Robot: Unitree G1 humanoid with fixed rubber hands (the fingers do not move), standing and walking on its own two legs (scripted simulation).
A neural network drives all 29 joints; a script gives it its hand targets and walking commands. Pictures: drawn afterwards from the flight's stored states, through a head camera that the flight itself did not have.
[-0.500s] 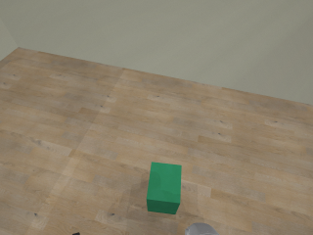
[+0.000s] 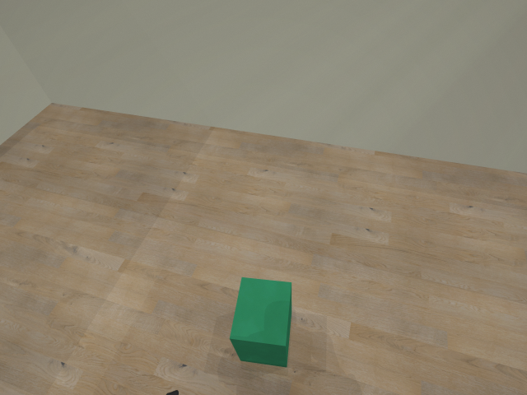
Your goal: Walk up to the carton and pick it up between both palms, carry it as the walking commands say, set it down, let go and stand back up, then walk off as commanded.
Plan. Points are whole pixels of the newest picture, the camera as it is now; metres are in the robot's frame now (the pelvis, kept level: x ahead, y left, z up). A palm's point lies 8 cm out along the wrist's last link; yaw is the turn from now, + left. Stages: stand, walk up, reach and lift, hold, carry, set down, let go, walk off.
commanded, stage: walk up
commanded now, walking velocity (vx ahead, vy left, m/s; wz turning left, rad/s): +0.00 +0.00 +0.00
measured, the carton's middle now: (264, 323) +0.43 +0.07 -0.64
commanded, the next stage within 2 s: stand in 1.34 s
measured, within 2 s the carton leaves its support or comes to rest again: neither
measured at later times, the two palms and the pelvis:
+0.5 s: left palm out of the picture -0.01 +0.22 -0.14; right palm out of the picture -0.02 -0.21 -0.14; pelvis -0.01 +0.00 +0.01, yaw -1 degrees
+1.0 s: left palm out of the picture +0.00 +0.29 -0.14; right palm out of the picture -0.02 -0.13 -0.15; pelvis +0.00 +0.07 +0.00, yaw -2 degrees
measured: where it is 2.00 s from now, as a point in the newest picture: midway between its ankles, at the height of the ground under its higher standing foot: outside the picture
